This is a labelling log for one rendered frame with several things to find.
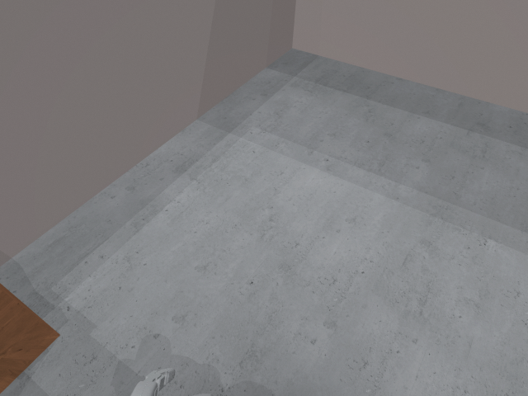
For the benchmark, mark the cabinet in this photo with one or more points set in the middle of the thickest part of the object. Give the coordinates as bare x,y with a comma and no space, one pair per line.
23,337

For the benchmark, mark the left robot hand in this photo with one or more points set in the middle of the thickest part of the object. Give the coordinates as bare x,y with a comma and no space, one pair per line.
154,382

